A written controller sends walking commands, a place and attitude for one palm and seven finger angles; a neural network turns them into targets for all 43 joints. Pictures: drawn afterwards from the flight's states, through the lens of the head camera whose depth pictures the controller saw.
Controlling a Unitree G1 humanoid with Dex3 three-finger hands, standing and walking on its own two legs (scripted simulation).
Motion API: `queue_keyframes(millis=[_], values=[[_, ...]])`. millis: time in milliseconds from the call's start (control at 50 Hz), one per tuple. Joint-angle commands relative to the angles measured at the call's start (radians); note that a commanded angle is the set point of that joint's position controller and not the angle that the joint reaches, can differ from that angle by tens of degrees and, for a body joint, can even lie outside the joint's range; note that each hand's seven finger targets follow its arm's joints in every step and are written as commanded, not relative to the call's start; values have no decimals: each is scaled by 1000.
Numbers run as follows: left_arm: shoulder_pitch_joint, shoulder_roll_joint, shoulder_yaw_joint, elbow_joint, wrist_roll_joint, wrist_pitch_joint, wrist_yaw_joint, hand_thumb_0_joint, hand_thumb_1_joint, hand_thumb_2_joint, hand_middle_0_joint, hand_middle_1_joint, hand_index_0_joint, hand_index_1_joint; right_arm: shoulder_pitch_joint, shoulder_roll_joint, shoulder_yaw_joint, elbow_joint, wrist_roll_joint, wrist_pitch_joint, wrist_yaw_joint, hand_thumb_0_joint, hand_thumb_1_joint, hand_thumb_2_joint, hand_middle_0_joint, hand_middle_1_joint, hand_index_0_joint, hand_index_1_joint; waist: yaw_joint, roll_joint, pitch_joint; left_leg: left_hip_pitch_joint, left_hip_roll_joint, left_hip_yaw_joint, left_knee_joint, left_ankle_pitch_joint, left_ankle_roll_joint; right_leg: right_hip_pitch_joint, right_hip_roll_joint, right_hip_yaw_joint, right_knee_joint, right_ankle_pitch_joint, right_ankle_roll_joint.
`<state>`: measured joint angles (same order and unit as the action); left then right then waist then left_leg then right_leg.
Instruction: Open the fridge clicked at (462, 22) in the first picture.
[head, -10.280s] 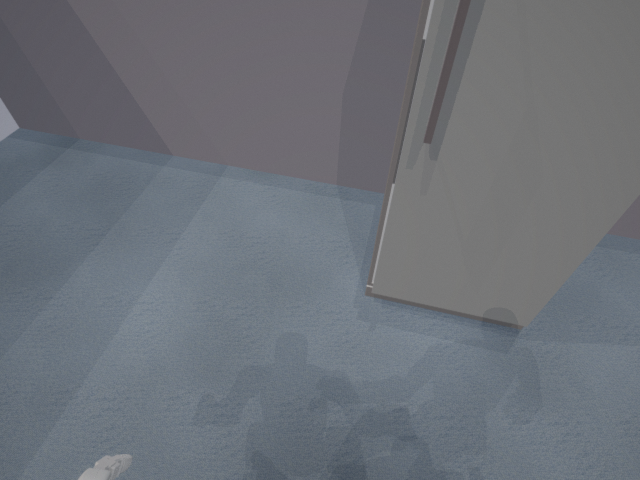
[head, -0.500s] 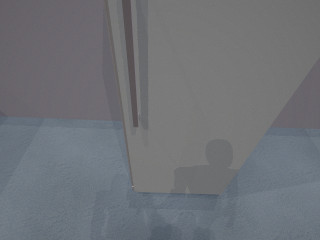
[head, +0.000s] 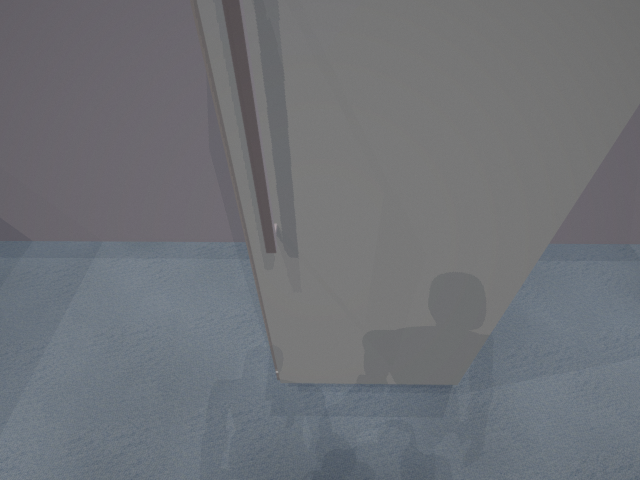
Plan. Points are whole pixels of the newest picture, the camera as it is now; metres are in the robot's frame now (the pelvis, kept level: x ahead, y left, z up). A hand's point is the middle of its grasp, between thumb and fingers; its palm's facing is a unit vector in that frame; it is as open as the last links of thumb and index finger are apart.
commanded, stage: look again from close up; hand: left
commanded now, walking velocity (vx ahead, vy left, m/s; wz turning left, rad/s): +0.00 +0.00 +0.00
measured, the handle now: (253, 115) +0.48 +0.11 +0.23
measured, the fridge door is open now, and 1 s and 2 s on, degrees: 0 0 0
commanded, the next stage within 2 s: raise the hand to about handle height in 0.86 s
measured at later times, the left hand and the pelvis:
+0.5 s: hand out of the picture +0.02 +0.15 -0.17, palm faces +0.00 -0.98 -0.18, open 7.3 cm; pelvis +0.01 -0.01 +0.01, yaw -1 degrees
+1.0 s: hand out of the picture +0.02 +0.16 -0.17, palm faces +0.06 -0.98 -0.18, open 7.3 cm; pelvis +0.01 -0.01 +0.01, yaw +0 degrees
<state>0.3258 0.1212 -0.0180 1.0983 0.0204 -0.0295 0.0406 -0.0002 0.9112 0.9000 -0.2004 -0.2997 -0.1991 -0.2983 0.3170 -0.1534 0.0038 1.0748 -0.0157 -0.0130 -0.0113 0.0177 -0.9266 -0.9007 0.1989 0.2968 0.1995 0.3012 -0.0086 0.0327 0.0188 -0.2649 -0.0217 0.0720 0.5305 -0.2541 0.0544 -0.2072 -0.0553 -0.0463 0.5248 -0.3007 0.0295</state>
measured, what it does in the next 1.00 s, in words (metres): stands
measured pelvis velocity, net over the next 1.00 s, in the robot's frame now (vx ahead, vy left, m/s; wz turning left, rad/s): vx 0.01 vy -0.01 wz -0.01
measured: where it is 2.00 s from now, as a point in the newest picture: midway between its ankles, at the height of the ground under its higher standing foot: outside the picture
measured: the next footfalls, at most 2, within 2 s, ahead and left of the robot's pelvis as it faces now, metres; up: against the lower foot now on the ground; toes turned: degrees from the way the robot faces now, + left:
none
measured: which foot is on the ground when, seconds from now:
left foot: down 0.00-1.00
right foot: down 0.00-1.00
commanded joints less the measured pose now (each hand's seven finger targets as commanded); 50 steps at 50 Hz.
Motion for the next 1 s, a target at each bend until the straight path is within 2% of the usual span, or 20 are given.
queue_keyframes(millis=[0, 100, 160, 240, 280, 300, 360, 400, 580, 600, 640, 680, 760, 800, 820, 880, 920, 940, 960, 980], values=[[57, 105, 16, -42, -3, -10, 6, 0, 900, 900, -200, -300, -200, -300, 31, -83, -10, -55, 2, -23, -5, 0, -900, -900, 200, 300, 200, 300, 6, -75, 66, -20, 109, -130, -148, 61, -2, -42, -46, 66, -103, 51, -67], [47, 123, 21, -52, -5, -5, 7, 0, 900, 900, -200, -300, -200, -300, 29, -96, -6, -44, 3, -28, -8, 0, -900, -900, 200, 300, 200, 300, 11, -50, 54, 8, 113, -115, -150, 144, -4, -9, -48, 66, -101, 114, -60], [43, 128, 21, -53, -6, -1, 5, 0, 900, 900, -200, -300, -200, -300, 8, -101, -7, -42, 3, -22, -8, 0, -900, -900, 200, 300, 200, 300, 12, -46, 76, 10, 110, -108, -158, 109, -9, -24, -49, 79, -120, 94, -60], [36, 138, 23, -57, -6, 2, 3, 0, 900, 900, -200, -300, -200, -300, 0, -106, -6, -35, 2, -23, -9, 0, -900, -900, 200, 300, 200, 300, 14, -28, 56, 31, 114, -104, -163, 137, -11, -4, -52, 76, -125, 124, -58], [33, 138, 23, -56, -6, 4, 1, 0, 900, 900, -200, -300, -200, -300, -6, -108, -6, -33, 3, -22, -10, 0, -900, -900, 200, 300, 200, 300, 14, -26, 44, 42, 117, -103, -165, 135, -12, 1, -53, 76, -131, 124, -56], [38, 141, 24, -59, -4, 1, 1, 0, 900, 900, -200, -300, -200, -300, -8, -105, -7, -32, 4, -23, -11, 0, -900, -900, 200, 300, 200, 300, 17, -45, 41, 48, 117, -100, -154, 160, -11, 11, -54, 76, -134, 154, -56], [33, 143, 24, -53, -7, 1, 1, 0, 900, 900, -200, -300, -200, -300, -12, -110, -8, -25, 4, -25, -12, 0, -900, -900, 200, 300, 200, 300, 14, -33, 6, 80, 122, -96, -150, 201, -13, 24, -58, 79, -130, 193, -56], [31, 146, 24, -50, -5, -1, 1, 0, 900, 900, -200, -300, -200, -300, -16, -107, -8, -18, 5, -24, -13, 0, -900, -900, 200, 300, 200, 300, 16, -51, 13, 79, 123, -94, -145, 214, -14, 33, -60, 77, -135, 221, -55], [35, 137, 22, -31, -6, 3, 1, 0, 900, 900, -200, -300, -200, -300, -25, -101, -8, 3, 6, -20, -14, 0, -900, -900, 200, 300, 200, 300, 15, -27, 39, 78, 124, -92, -165, 185, -19, 28, -61, 78, -158, 187, -55], [40, 138, 23, -30, -4, 2, 1, 0, 900, 900, -200, -300, -200, -300, -24, -98, -8, 6, 6, -20, -15, 0, -900, -900, 200, 300, 200, 300, 16, -52, 41, 80, 126, -92, -161, 196, -16, 33, -60, 74, -159, 207, -55], [41, 134, 22, -25, -6, 3, 1, 0, 900, 900, -200, -300, -200, -300, -24, -100, -10, 8, 6, -21, -15, 0, -900, -900, 200, 300, 200, 300, 16, -29, 31, 88, 126, -91, -167, 196, -18, 33, -62, 77, -159, 198, -54], [41, 134, 22, -22, -6, 4, 0, 0, 900, 900, -200, -300, -200, -300, -23, -103, -10, 10, 6, -20, -15, 0, -900, -900, 200, 300, 200, 300, 14, -34, 28, 93, 127, -90, -169, 187, -20, 32, -61, 76, -162, 187, -53], [37, 131, 23, -19, -6, 6, 1, 0, 900, 900, -200, -300, -200, -300, -22, -99, -9, 15, 6, -20, -16, 0, -900, -900, 200, 300, 200, 300, 15, -18, 53, 77, 127, -97, -185, 175, -19, 28, -57, 74, -168, 160, -53], [44, 129, 23, -18, -3, 6, 0, 0, 900, 900, -200, -300, -200, -300, -17, -94, -9, 19, 6, -20, -17, 0, -900, -900, 200, 300, 200, 300, 18, -42, 61, 74, 128, -99, -186, 175, -16, 32, -56, 70, -171, 162, -53], [39, 127, 23, -16, -5, 8, 0, 0, 900, 900, -200, -300, -200, -300, -18, -98, -9, 20, 6, -20, -17, 0, -900, -900, 200, 300, 200, 300, 18, -23, 62, 69, 128, -98, -191, 170, -17, 31, -58, 69, -171, 153, -53], [43, 125, 25, -13, -5, 8, -1, 0, 900, 900, -200, -300, -200, -300, -17, -98, -10, 18, 5, -21, -17, 0, -900, -900, 200, 300, 200, 300, 19, -21, 44, 86, 129, -103, -194, 173, -16, 30, -57, 68, -171, 144, -51], [41, 126, 26, -13, -5, 7, 0, 0, 900, 900, -200, -300, -200, -300, -10, -99, -10, 20, 6, -23, -18, 0, -900, -900, 200, 300, 200, 300, 19, -32, 34, 87, 130, -103, -191, 198, -15, 43, -59, 66, -166, 163, -52], [83, 136, 19, 9, 10, -11, 37, 0, 900, 900, -200, -300, -200, -300, -71, -134, -12, -41, 15, -28, -10, 0, -900, -900, 200, 300, 200, 300, 30, -24, 53, 52, 143, -94, -6, 358, -41, -4, -86, 106, -161, 394, -46], [-639, 352, 126, -1595, -199, -211, 40, 0, 877, 890, -202, -315, -202, -315, -26, -290, -42, -393, 58, -164, -47, 0, -900, -900, 200, 300, 200, 300, -97, 175, -465, 383, 43, -99, -96, 395, -46, 39, 24, -7, -52, 378, -57], [-221, 287, 124, -1361, -120, -148, 86, 0, 853, 880, -203, -330, -203, -330, -112, -184, -1, -341, 56, -264, -76, 0, -900, -900, 200, 300, 200, 300, 13, 289, -444, 412, 98, -85, -136, 497, -58, -15, 40, -15, 31, 129, -73]])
